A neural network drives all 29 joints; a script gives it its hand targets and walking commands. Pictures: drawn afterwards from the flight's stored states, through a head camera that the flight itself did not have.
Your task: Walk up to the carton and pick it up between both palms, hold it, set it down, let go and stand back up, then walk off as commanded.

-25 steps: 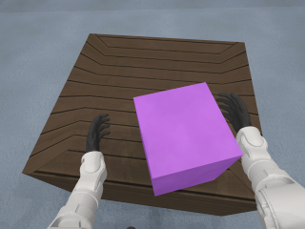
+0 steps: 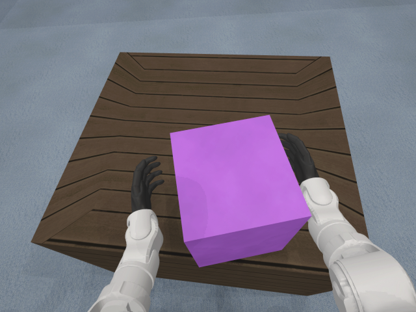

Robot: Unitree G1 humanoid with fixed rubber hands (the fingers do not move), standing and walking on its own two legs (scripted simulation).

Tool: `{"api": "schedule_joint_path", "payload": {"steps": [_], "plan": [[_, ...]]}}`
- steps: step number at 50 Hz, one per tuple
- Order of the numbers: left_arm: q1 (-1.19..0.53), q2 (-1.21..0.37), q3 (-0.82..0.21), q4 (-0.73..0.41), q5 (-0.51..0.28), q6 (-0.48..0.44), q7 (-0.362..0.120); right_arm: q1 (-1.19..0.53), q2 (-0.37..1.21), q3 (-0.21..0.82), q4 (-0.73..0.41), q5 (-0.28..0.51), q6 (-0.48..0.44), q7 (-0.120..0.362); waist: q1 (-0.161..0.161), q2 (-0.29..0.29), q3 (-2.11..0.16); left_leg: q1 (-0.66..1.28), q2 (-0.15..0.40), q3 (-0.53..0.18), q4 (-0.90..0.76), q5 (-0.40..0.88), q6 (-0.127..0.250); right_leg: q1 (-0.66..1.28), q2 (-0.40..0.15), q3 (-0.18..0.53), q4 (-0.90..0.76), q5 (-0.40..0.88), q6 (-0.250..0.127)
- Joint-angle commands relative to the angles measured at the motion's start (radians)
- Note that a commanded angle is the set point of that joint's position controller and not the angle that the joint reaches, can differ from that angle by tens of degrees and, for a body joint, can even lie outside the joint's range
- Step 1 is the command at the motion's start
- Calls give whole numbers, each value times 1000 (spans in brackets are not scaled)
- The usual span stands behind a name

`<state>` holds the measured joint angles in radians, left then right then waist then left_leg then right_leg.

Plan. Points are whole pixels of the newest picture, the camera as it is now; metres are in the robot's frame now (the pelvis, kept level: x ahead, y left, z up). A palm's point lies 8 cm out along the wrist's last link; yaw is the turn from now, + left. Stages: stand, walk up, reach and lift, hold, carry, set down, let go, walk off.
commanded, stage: reach and lift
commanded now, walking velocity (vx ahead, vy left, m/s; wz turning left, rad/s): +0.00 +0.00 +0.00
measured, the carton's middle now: (231, 197) +0.37 +0.00 -0.06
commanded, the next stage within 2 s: none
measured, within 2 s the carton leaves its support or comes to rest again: leaves its support in 1.46 s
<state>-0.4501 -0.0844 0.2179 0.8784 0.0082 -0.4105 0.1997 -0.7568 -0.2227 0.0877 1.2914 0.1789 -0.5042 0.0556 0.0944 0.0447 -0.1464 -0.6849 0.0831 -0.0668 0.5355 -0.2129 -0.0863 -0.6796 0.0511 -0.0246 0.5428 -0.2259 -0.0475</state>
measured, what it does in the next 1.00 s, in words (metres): stands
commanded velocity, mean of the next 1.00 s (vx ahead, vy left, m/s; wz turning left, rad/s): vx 0.00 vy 0.00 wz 0.00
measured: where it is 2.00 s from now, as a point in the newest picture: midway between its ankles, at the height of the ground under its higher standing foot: outside the picture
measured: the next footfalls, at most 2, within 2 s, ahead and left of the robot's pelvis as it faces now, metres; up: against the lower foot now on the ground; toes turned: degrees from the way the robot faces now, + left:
none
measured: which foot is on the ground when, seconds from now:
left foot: down 0.00-1.00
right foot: down 0.00-1.00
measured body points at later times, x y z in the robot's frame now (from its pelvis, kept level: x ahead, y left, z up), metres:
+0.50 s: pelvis +0.00 +0.00 +0.00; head +0.11 -0.02 +0.44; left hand +0.35 +0.16 -0.02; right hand +0.43 -0.13 -0.01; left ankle +0.01 +0.18 -0.72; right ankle +0.00 -0.09 -0.72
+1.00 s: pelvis +0.00 +0.00 +0.00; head +0.11 -0.02 +0.44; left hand +0.35 +0.17 -0.02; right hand +0.43 -0.12 -0.01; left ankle +0.01 +0.18 -0.72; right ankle +0.00 -0.09 -0.72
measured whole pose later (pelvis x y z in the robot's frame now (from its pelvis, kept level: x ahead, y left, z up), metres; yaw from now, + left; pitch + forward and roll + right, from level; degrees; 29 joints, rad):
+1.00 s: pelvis +0.00 +0.00 +0.00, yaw +0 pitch +21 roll +0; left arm -0.45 -0.15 0.32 0.88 0.13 -0.43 0.23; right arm -0.77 -0.12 -0.06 1.30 -0.02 -0.51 -0.04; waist 0.09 0.05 -0.15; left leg -0.68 0.09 -0.07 0.54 -0.21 -0.09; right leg -0.68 0.06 -0.02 0.54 -0.22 -0.05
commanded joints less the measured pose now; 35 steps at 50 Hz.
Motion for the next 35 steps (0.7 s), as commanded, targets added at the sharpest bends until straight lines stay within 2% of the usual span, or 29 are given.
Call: {"api": "schedule_joint_path", "payload": {"steps": [1, 8, 9, 12, 16, 17, 26, 29, 32, 35], "plan": [[-244, -95, 10, -85, 151, -27, 14, -395, 35, -100, -35, -106, -35, -31, 67, -81, -600, 229, -64, 106, 48, 401, 17, 192, 18, -12, -12, 251, 32], [-254, -137, -14, -114, 148, -14, 31, -392, 50, -119, -31, -101, -24, -39, 55, -51, -608, 306, -56, 97, 64, 443, 12, 135, 33, -23, -30, 207, 10], [-258, -136, -16, -106, 147, -15, 30, -396, 57, -115, -44, -102, -25, -40, 54, -66, -614, 299, -55, 93, 65, 432, 16, 136, 33, -21, -30, 199, 11], [-260, -138, -12, -109, 155, -17, 31, -389, 73, -117, -40, -105, -23, -44, 51, -63, -610, 307, -56, 95, 68, 442, 17, 139, 34, -21, -32, 212, 11], [-263, -149, 1, -119, 171, -18, 33, -397, 98, -108, -63, -107, -25, -48, 66, -74, -613, 296, -59, 102, 72, 444, 21, 158, 34, -17, -28, 231, 15], [-270, -155, -2, -117, 177, -17, 34, -394, 102, -112, -52, -116, -23, -50, 55, -71, -604, 302, -58, 101, 69, 444, 21, 155, 36, -19, -32, 229, 13], [-289, -170, 19, -123, 201, -28, 34, -401, 145, -128, -64, -143, -27, -69, 56, -78, -608, 287, -62, 104, 75, 442, 24, 169, 36, -21, -27, 237, 17], [-290, -183, 14, -128, 210, -29, 36, -400, 149, -150, -56, -158, -28, -75, 42, -71, -603, 302, -58, 101, 72, 442, 21, 156, 40, -28, -31, 227, 14], [-288, -199, 14, -122, 214, -30, 33, -398, 175, -143, -57, -164, -27, -76, 47, -74, -596, 301, -59, 102, 76, 449, 24, 159, 39, -25, -33, 236, 13], [-301, -216, -1, -112, 211, -36, 27, -407, 205, -143, -57, -179, -30, -79, 38, -82, -604, 292, -60, 101, 79, 451, 25, 158, 38, -28, -32, 242, 17]]}}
